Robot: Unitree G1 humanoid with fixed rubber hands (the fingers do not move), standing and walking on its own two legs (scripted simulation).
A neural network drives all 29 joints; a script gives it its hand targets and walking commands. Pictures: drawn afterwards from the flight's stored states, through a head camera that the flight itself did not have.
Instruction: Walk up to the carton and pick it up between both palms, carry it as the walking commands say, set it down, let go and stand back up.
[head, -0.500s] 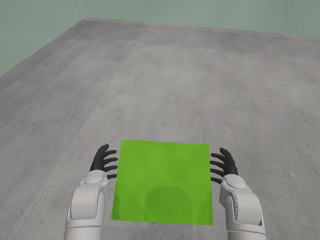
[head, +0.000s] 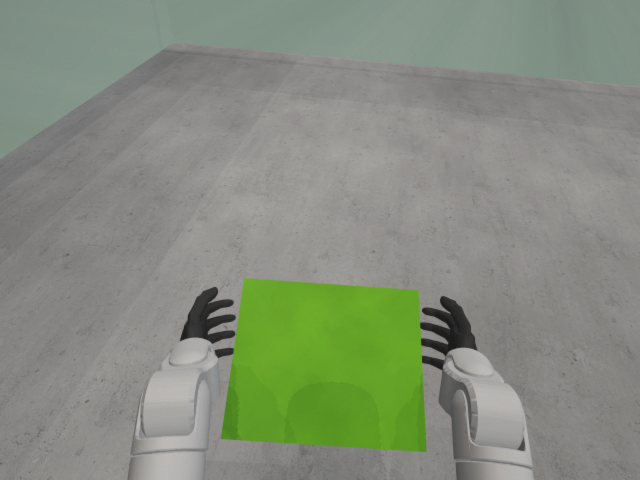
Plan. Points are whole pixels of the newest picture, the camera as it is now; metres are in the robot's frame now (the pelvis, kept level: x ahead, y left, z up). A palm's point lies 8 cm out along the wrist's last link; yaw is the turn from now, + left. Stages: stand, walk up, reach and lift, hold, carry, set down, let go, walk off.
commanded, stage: carry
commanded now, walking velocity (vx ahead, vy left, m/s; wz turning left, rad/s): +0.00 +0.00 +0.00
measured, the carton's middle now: (324, 364) +0.30 +0.00 -0.04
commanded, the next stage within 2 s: hold in 0.10 s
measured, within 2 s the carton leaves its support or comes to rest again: neither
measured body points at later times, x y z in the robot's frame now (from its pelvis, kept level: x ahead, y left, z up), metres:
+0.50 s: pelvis +0.00 -0.01 +0.01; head -0.06 -0.01 +0.46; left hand +0.29 +0.14 +0.06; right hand +0.28 -0.18 +0.05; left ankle +0.00 +0.10 -0.73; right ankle +0.04 -0.12 -0.73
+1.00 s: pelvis +0.00 -0.01 +0.00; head +0.00 -0.01 +0.45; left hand +0.30 +0.16 +0.00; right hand +0.30 -0.17 -0.01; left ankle +0.00 +0.10 -0.73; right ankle +0.04 -0.12 -0.73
